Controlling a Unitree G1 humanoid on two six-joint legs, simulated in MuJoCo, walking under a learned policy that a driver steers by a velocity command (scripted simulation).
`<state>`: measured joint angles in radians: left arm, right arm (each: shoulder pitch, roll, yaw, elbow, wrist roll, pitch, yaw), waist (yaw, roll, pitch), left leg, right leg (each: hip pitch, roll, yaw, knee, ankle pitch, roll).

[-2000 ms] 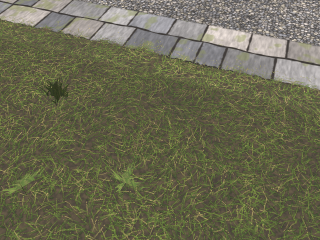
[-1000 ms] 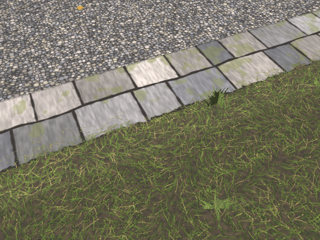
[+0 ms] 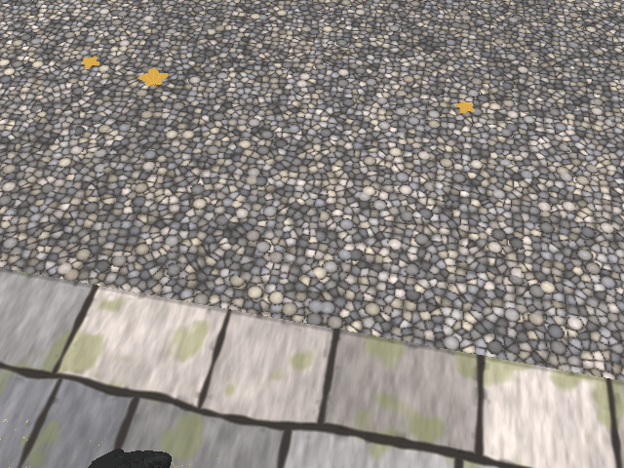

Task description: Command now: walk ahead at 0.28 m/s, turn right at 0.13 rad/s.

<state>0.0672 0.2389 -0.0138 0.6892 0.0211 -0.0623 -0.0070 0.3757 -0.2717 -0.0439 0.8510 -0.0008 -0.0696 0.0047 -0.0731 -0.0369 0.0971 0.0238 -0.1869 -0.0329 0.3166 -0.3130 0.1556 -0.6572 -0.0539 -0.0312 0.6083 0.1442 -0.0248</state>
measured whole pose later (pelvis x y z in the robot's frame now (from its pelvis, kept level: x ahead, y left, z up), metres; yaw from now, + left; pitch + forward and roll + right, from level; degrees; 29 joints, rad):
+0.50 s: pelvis +0.16 -0.04 +0.01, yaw -22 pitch +1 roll +3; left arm 0.29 0.32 0.09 0.77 -0.01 0.05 0.01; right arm 0.12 -0.32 -0.03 0.74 -0.03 0.05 -0.03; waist 0.07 0.02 0.07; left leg -0.53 -0.02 -0.16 0.91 -0.26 -0.05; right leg -0.29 0.24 0.30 0.32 0.02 -0.11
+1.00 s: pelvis +0.25 +0.02 +0.01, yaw -29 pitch +0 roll -1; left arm 0.24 0.31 0.04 0.87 0.01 0.05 0.01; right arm 0.21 -0.26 0.02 0.81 -0.01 0.01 -0.03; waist 0.00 -0.04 0.02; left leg -0.19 -0.07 -0.09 0.40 -0.20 0.06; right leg -0.32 0.12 0.18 0.79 -0.41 0.03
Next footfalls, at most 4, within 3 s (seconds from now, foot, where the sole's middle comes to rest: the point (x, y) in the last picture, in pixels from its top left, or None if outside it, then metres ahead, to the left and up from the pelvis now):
0.08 right None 0.28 -0.08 -0.77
0.82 left None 0.33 0.07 -0.77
1.16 right None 0.20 -0.09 -0.77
2.62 right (406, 346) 0.68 -0.25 -0.77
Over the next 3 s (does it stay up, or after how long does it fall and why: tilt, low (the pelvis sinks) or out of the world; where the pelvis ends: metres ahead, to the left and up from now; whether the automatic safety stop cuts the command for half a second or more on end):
stays up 0.63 -0.16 0.01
